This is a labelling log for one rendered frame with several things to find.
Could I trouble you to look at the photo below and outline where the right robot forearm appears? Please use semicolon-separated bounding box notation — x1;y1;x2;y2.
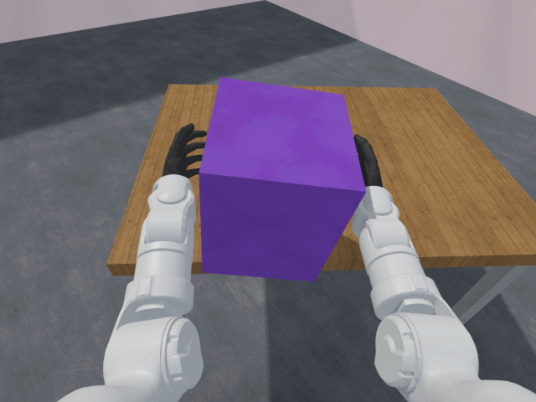
351;186;479;371

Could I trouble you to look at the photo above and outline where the carton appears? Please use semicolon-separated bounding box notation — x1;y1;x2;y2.
199;77;366;281

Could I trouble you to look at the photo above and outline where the robot left hand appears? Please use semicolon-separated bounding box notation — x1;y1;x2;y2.
162;123;207;178

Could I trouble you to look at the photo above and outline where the left robot forearm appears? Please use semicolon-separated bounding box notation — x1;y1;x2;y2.
103;174;196;381

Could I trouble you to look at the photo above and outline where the table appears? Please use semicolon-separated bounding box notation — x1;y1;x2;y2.
106;84;536;324

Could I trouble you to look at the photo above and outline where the robot left upper arm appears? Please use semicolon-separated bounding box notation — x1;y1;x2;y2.
57;316;204;402

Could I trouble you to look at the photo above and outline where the robot right hand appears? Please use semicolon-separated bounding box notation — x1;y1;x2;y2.
353;134;383;187

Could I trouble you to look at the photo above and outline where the robot right upper arm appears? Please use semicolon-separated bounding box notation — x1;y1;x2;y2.
374;312;536;402

